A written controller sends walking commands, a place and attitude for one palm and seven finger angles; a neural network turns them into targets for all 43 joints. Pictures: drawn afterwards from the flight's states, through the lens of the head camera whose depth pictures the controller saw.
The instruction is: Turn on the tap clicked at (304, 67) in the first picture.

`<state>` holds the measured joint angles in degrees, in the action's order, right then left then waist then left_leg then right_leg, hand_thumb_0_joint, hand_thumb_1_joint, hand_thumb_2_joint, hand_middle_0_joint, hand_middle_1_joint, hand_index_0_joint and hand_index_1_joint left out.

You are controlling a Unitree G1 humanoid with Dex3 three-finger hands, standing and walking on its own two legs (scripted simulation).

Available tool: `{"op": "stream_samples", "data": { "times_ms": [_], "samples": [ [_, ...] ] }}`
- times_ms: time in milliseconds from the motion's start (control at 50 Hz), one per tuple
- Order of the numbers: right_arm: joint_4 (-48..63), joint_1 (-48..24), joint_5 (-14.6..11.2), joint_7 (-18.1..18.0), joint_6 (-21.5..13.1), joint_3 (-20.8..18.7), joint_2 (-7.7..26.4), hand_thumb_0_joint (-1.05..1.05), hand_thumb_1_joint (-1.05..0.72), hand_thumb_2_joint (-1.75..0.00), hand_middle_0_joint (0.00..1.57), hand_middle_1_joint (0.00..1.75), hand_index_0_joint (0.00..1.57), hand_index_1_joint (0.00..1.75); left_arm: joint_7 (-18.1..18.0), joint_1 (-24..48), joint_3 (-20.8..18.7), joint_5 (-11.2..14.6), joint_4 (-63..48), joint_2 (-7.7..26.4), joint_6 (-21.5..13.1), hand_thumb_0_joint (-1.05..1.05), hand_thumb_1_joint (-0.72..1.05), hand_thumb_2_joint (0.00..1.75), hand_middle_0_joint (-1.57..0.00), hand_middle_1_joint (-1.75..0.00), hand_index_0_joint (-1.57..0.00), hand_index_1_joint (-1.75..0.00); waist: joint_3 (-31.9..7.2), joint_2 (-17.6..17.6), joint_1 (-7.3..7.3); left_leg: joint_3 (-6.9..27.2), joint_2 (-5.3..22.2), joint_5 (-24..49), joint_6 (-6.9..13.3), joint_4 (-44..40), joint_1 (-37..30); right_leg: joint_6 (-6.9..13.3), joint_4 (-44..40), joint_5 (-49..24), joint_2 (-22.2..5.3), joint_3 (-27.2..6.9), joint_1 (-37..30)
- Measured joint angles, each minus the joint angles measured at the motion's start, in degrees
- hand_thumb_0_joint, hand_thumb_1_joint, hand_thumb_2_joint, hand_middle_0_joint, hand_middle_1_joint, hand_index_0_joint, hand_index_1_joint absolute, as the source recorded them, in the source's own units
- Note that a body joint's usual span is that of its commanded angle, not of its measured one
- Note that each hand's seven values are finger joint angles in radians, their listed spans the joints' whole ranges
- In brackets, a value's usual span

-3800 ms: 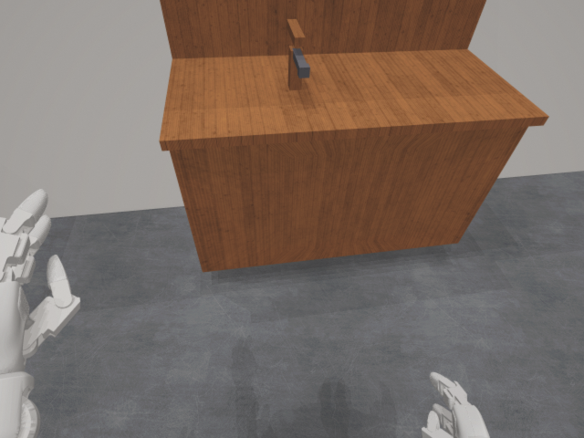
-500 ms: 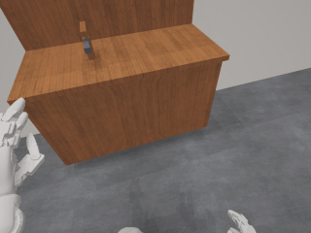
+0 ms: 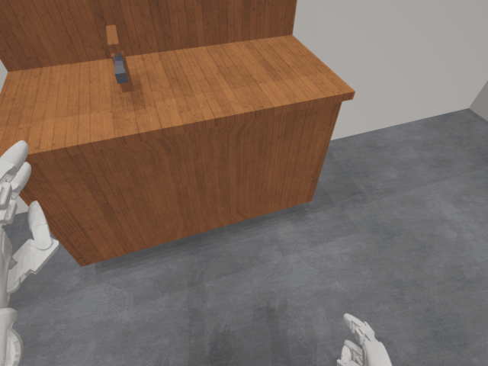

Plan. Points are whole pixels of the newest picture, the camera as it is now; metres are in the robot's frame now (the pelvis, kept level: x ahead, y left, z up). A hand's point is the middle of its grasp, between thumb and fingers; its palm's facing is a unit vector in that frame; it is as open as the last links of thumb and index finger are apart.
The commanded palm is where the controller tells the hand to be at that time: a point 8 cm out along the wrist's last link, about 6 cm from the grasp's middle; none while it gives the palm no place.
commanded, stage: take the last steps up to it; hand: left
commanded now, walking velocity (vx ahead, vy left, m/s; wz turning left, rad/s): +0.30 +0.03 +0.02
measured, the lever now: (121, 76) +0.79 +0.38 +0.06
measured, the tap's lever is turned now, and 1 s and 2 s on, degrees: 0 0 0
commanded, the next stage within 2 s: come to a stop and stand still in 1.54 s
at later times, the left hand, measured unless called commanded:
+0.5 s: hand (83, 168) +0.33 +0.25 +0.18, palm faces +0.46 -0.81 -0.36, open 7.4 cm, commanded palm +0.27 +0.29 +0.18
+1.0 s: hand (141, 128) +0.44 +0.20 +0.17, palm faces +0.41 -0.79 -0.45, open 7.4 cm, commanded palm +0.37 +0.25 +0.18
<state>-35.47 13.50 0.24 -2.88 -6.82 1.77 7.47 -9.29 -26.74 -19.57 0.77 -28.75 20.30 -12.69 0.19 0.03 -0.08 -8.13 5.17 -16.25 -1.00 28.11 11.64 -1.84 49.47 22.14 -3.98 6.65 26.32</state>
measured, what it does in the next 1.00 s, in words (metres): walks ahead: right foot, then left foot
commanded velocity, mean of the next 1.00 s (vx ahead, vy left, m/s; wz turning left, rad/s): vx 0.30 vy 0.05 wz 0.03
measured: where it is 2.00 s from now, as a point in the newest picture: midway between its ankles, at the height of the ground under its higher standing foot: (253, 336)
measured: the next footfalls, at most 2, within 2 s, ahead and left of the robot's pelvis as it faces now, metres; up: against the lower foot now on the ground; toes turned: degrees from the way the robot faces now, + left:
right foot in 0.08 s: +0.11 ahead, -0.12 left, +0.00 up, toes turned -9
left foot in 0.42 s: +0.19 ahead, +0.13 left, +0.00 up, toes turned +10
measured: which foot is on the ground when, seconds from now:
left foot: down 0.00-0.08, up 0.10-0.40, down 0.42-0.76, up 0.78-1.00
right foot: up 0.00-0.06, down 0.08-0.44, up 0.46-0.74, down 0.76-1.00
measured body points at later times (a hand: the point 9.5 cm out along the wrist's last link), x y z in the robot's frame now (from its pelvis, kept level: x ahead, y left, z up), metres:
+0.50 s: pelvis +0.12 +0.01 -0.01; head +0.13 +0.02 +0.44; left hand +0.30 +0.29 +0.20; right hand +0.28 -0.25 -0.08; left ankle +0.15 +0.12 -0.74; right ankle +0.06 -0.10 -0.71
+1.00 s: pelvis +0.22 -0.04 +0.00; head +0.26 -0.05 +0.45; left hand +0.41 +0.24 +0.20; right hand +0.38 -0.28 -0.11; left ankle +0.25 +0.11 -0.67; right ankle +0.22 -0.11 -0.74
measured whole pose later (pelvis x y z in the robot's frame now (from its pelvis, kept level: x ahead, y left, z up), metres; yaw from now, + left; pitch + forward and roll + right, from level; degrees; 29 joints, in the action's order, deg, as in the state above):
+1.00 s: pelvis +0.22 -0.04 +0.00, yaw +2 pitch +1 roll +2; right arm -36.9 11.1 0.1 -3.2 -2.7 -1.4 14.3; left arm -8.9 -27.8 -19.9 1.2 -28.1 19.0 -13.1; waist 3.9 -0.4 -0.4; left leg -5.4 4.7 -17.7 -1.6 56.1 30.4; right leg 3.1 28.6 15.9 -3.9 10.6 13.5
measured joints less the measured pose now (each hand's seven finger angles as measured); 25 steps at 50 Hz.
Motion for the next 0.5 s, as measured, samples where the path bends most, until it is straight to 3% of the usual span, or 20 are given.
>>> {"op": "stream_samples", "data": {
  "times_ms": [80, 100, 140, 180, 220, 300, 400, 440, 500],
  "samples": [
    [-0.03, 0.90, 0.17, -0.04, 0.36, 0.88, -0.47, 0.01, -0.90, -0.90, 0.20, 0.30, 0.21, 0.30, 0.19, -0.54, -0.88, -0.12, 0.08, 1.89, -0.09, 0.02, 0.89, 0.90, -0.21, -0.30, -0.21, -0.30, 0.92, -1.82, 0.55, 0.63, 1.44, -3.98, -1.36, 5.04, 0.43, 0.57, -15.38, -3.84, 1.01, 2.37, -6.49],
    [-0.24, 0.70, 0.06, -0.01, 0.71, 0.76, -0.11, 0.01, -0.90, -0.90, 0.20, 0.30, 0.21, 0.30, 0.20, 0.36, -1.05, -0.31, 0.54, 2.21, -0.03, 0.02, 0.88, 0.90, -0.21, -0.30, -0.21, -0.30, 1.31, -2.41, 0.58, 1.03, 2.02, -5.98, -0.49, 9.51, 2.13, 2.14, -15.86, -8.15, 1.28, 2.82, -6.72],
    [-2.10, -0.71, -0.06, 0.24, 1.75, 0.08, 1.39, 0.01, -0.90, -0.89, 0.20, 0.30, 0.21, 0.30, 0.47, 2.71, -0.46, -0.21, 2.19, 1.15, 0.17, 0.02, 0.88, 0.90, -0.21, -0.30, -0.21, -0.30, 2.38, -3.41, 0.86, 4.12, 1.00, -10.02, 0.36, 23.18, 7.37, 4.36, -12.42, -7.17, 1.26, 3.44, -6.23],
    [-3.76, -1.92, -0.10, 0.53, 2.70, -0.62, 2.98, 0.01, -0.90, -0.89, 0.20, 0.30, 0.21, 0.30, 0.79, 3.23, -0.16, 0.24, 3.13, -0.46, 0.24, 0.02, 0.88, 0.90, -0.22, -0.30, -0.21, -0.30, 2.93, -3.24, 1.03, 5.47, -0.68, -9.27, 0.07, 34.23, 12.25, 4.85, -12.51, -5.22, 1.04, 3.13, -7.26],
    [-4.14, -2.51, -0.17, 0.43, 3.44, -1.26, 4.32, 0.01, -0.90, -0.89, 0.20, 0.30, 0.21, 0.30, 0.89, 2.00, -0.23, 0.29, 2.83, -1.50, 0.08, 0.02, 0.88, 0.90, -0.22, -0.30, -0.21, -0.30, 3.13, -2.70, 0.60, 5.23, -1.05, -7.18, -0.43, 38.40, 15.89, 4.35, -14.81, -5.49, 0.88, 2.92, -8.85],
    [-2.40, -2.03, -0.01, -0.25, 3.77, -2.56, 5.99, 0.01, -0.90, -0.90, 0.20, 0.30, 0.21, 0.30, 0.55, -0.90, -0.54, 0.22, 0.09, -1.03, -0.59, 0.02, 0.88, 0.90, -0.22, -0.30, -0.21, -0.30, 3.07, -0.22, -0.11, 2.78, -0.22, -3.74, -0.24, 27.14, 17.06, 3.95, -18.93, -6.24, 0.06, 2.66, -11.46],
    [0.35, -0.48, 0.23, -1.22, 2.91, -3.99, 7.63, 0.01, -0.90, -0.90, 0.20, 0.30, 0.20, 0.30, -0.80, -1.87, -1.01, 0.34, -3.56, 0.33, -0.94, 0.02, 0.88, 0.90, -0.22, -0.30, -0.21, -0.30, 2.76, 1.80, 0.43, -0.22, -0.70, 1.02, 0.51, 7.14, 9.90, 2.43, -18.04, -3.38, -0.69, 2.04, -13.95],
    [1.43, -0.26, 0.02, -1.67, 2.56, -4.52, 8.06, 0.01, -0.90, -0.90, 0.20, 0.30, 0.20, 0.30, -1.26, -1.08, -1.46, 0.46, -4.16, 0.73, -1.12, 0.02, 0.88, 0.90, -0.22, -0.30, -0.21, -0.30, 2.38, 1.70, 0.55, -0.75, -1.04, 5.65, 1.26, 2.65, 6.83, 1.57, -13.98, -0.27, -0.84, 1.58, -13.74],
    [1.22, -1.95, -0.12, -1.81, 2.40, -4.45, 5.82, 0.01, -0.90, -0.90, 0.20, 0.30, 0.20, 0.30, -1.33, 2.58, -2.27, 0.45, -0.71, 1.43, -1.43, 0.02, 0.88, 0.90, -0.22, -0.30, -0.21, -0.30, 2.19, 3.08, 0.20, -1.48, -1.67, 2.17, 1.98, 6.36, 6.78, 1.39, 2.05, 7.11, -0.25, -2.26, -8.48]
  ]
}}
